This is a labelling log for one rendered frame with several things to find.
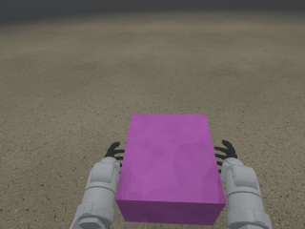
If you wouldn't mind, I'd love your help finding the left robot hand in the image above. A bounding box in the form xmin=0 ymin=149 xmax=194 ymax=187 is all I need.
xmin=104 ymin=141 xmax=125 ymax=174

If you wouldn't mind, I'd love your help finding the left robot forearm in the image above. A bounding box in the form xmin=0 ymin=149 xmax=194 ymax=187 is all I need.
xmin=70 ymin=156 xmax=120 ymax=229

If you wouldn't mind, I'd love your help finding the right robot forearm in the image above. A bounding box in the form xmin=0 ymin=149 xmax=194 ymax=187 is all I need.
xmin=220 ymin=157 xmax=273 ymax=229

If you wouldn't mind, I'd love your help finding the right robot hand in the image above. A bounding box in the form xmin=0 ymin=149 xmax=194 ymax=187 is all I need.
xmin=213 ymin=139 xmax=237 ymax=174

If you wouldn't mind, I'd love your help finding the carton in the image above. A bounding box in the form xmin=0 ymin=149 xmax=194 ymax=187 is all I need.
xmin=115 ymin=114 xmax=227 ymax=226

